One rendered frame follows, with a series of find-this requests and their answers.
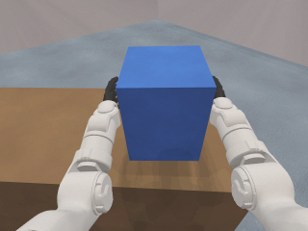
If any robot left upper arm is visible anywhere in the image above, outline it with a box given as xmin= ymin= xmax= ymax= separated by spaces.
xmin=16 ymin=171 xmax=114 ymax=231

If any right robot forearm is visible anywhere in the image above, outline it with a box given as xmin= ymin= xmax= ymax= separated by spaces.
xmin=210 ymin=97 xmax=295 ymax=199

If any robot left hand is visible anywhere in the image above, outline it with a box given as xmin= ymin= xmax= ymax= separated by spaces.
xmin=103 ymin=76 xmax=119 ymax=108

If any robot right hand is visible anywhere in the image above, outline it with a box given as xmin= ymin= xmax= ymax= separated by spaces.
xmin=212 ymin=76 xmax=226 ymax=99

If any robot right upper arm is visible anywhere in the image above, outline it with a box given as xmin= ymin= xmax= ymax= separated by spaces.
xmin=231 ymin=162 xmax=308 ymax=231

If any left robot forearm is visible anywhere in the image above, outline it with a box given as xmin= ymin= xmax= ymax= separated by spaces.
xmin=57 ymin=100 xmax=121 ymax=207

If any pedestal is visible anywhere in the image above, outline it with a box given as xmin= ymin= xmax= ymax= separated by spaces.
xmin=0 ymin=88 xmax=248 ymax=231

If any carton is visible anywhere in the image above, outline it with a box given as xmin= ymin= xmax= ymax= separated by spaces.
xmin=115 ymin=45 xmax=217 ymax=161

